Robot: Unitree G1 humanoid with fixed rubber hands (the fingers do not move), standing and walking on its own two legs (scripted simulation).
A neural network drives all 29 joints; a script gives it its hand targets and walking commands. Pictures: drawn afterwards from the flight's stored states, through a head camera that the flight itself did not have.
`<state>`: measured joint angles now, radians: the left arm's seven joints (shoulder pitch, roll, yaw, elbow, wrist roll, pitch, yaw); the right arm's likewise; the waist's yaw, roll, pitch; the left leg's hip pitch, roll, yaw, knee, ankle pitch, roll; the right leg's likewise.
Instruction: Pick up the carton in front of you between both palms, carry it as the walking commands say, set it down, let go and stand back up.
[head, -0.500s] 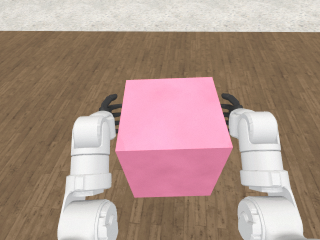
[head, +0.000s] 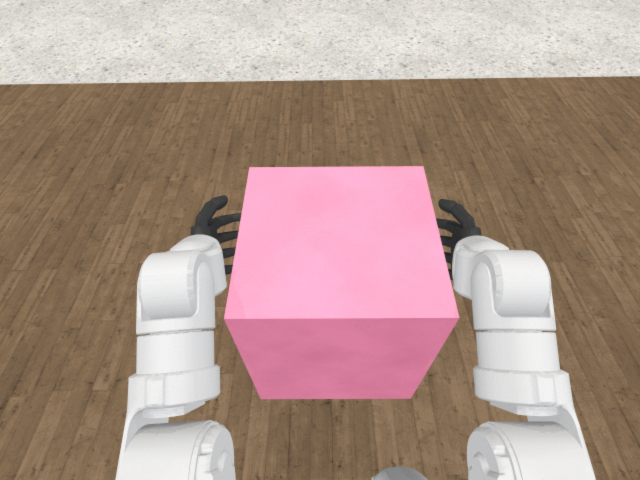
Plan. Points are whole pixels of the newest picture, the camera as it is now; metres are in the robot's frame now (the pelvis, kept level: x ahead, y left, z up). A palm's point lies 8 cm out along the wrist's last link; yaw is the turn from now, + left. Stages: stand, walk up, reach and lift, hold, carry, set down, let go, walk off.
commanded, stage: carry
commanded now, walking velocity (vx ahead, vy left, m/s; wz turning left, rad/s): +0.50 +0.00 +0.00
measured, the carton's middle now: (335, 291) +0.36 -0.02 +0.02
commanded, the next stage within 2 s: none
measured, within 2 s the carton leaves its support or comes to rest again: neither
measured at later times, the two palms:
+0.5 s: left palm (228, 112) +0.66 +0.13 +0.08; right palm (405, 95) +0.69 -0.17 +0.07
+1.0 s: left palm (238, 37) +0.99 +0.14 +0.04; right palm (374, 37) +0.97 -0.16 +0.04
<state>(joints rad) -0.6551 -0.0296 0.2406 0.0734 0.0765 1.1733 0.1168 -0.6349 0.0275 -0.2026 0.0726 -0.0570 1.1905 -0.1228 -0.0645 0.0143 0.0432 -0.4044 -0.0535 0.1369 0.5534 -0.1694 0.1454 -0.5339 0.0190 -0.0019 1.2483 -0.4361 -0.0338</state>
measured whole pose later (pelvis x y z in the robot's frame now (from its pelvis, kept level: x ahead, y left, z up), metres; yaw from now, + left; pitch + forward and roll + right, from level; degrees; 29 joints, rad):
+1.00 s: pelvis +0.62 +0.00 -0.05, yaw +0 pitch +5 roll -1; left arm -0.64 -0.01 0.20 0.14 0.06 1.16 0.12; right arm -0.60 0.01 -0.19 0.12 -0.04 1.18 -0.13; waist -0.05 0.00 0.01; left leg -0.40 -0.05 0.11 0.56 -0.17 0.14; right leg -0.58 -0.01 0.00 1.17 -0.41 -0.02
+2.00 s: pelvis +1.22 +0.01 -0.10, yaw +0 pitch +4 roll -1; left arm -0.66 0.00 0.20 0.22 0.05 1.17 0.11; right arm -0.63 0.02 -0.20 0.19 -0.07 1.19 -0.12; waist -0.03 -0.01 -0.04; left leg -0.45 -0.05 0.11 0.58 -0.14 0.13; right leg -0.48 0.03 -0.01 1.25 -0.45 -0.03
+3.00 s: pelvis +1.75 +0.00 -0.14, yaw +0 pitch +4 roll +0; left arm -0.70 0.01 0.23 0.18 0.05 1.18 0.12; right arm -0.68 0.02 -0.20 0.18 -0.08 1.19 -0.13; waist -0.02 -0.02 0.00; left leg -0.49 -0.05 0.12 0.54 -0.05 0.11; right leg -0.37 0.05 0.00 0.93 -0.59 -0.01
